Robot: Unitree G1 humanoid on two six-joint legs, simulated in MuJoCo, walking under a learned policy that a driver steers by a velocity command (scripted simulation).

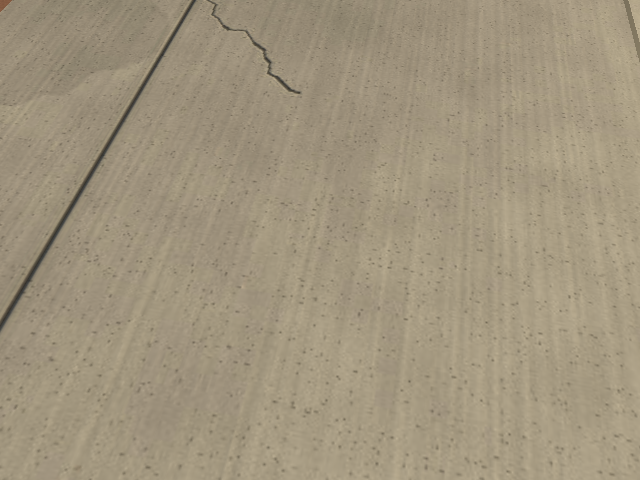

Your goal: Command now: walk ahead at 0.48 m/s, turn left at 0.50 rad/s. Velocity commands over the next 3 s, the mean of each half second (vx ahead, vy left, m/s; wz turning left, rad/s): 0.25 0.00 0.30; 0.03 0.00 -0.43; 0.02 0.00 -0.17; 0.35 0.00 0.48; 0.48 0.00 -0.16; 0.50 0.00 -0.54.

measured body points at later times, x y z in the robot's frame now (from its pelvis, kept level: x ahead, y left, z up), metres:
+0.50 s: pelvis +0.22 -0.02 -0.01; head +0.26 -0.03 +0.44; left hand +0.28 +0.24 -0.13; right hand +0.36 -0.27 -0.14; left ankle +0.16 +0.10 -0.68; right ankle +0.33 -0.07 -0.74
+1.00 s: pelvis +0.23 +0.01 +0.00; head +0.26 +0.03 +0.45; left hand +0.36 +0.28 -0.13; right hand +0.30 -0.27 -0.10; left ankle +0.23 +0.10 -0.74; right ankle +0.19 -0.11 -0.67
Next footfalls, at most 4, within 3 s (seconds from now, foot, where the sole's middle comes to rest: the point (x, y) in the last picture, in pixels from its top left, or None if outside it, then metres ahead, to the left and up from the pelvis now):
0.28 right None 0.37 -0.06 -0.78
0.74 left None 0.27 0.10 -0.78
1.18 right None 0.22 -0.11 -0.78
1.80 left None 0.34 0.11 -0.78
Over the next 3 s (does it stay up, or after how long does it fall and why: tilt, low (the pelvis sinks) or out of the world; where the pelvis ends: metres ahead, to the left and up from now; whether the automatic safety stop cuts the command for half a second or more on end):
stays up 0.92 0.10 0.00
